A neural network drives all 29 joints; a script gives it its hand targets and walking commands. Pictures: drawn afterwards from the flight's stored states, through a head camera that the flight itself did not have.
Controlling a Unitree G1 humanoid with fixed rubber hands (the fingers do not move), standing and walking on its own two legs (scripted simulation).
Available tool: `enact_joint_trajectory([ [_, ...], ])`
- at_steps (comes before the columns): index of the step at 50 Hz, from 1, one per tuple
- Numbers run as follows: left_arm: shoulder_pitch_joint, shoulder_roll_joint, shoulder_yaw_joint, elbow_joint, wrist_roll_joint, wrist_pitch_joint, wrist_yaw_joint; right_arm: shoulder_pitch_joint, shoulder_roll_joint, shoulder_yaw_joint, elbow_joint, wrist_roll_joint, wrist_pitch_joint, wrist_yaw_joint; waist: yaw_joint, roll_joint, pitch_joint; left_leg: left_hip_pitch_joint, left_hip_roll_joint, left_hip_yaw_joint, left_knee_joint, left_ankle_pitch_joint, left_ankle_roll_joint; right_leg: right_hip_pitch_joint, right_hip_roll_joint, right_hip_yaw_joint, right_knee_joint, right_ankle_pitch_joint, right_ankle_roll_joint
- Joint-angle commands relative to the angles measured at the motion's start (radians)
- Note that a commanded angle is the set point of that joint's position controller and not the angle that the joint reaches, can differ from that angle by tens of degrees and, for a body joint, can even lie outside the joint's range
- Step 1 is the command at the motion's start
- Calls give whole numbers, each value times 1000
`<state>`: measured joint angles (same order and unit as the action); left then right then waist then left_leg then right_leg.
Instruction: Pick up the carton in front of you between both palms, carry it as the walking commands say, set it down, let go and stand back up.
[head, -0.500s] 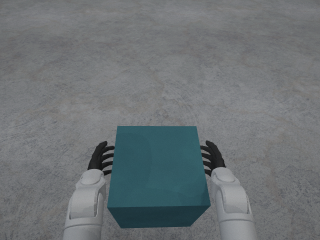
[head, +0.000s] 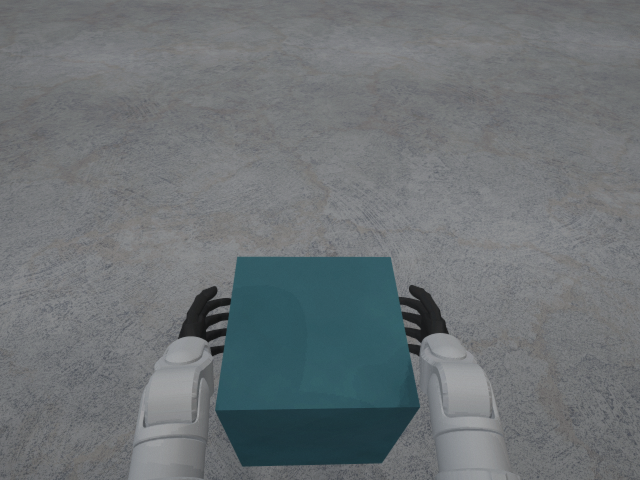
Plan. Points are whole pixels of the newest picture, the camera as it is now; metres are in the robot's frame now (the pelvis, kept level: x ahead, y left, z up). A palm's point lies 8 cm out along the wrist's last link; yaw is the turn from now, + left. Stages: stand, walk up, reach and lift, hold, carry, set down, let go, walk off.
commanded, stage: carry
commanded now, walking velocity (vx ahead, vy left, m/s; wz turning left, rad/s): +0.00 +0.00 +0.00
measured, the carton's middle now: (313, 365) +0.30 +0.00 -0.04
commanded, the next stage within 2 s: hold in 1.10 s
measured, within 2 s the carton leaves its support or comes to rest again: neither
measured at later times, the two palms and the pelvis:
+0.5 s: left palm (185, 366) +0.26 +0.15 +0.05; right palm (437, 361) +0.26 -0.15 +0.05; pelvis -0.03 +0.00 +0.00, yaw +0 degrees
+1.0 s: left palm (181, 380) +0.24 +0.15 +0.05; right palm (439, 374) +0.24 -0.14 +0.05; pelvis -0.05 +0.00 +0.00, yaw +0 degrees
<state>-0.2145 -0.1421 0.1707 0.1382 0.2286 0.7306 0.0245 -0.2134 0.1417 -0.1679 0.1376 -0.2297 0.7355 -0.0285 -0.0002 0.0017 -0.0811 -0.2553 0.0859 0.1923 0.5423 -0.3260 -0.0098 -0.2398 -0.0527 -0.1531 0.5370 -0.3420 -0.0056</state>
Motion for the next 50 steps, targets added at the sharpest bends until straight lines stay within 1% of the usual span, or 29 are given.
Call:
enact_joint_trajectory([
  [1, -432, -879, -565, -59, -244, -31, -219, -444, 870, 572, -66, 251, -36, 222, 0, -4, -304, 140, 92, -78, -20, 490, 7, 110, -114, 79, -29, 564, -6],
  [12, -463, -887, -535, -8, -228, -29, -224, -475, 879, 538, -14, 235, -33, 229, -1, 1, -244, 110, 96, -90, -80, 355, 13, 73, -113, 87, -86, 386, -10],
  [20, -478, -900, -530, 4, -229, -28, -229, -487, 893, 531, -2, 233, -32, 233, -1, 0, -241, 100, 96, -95, -99, 302, 16, 58, -112, 90, -105, 321, -11],
  [31, -479, -905, -535, -5, -232, -26, -229, -490, 897, 536, -11, 238, -32, 235, -1, 1, -246, 87, 95, -99, -109, 267, 18, 46, -111, 91, -111, 280, -12],
  [50, -476, -904, -532, -3, -230, -26, -230, -488, 895, 534, -9, 236, -32, 235, -1, 1, -252, 71, 94, -103, -110, 251, 19, 31, -112, 93, -111, 262, -12],
])
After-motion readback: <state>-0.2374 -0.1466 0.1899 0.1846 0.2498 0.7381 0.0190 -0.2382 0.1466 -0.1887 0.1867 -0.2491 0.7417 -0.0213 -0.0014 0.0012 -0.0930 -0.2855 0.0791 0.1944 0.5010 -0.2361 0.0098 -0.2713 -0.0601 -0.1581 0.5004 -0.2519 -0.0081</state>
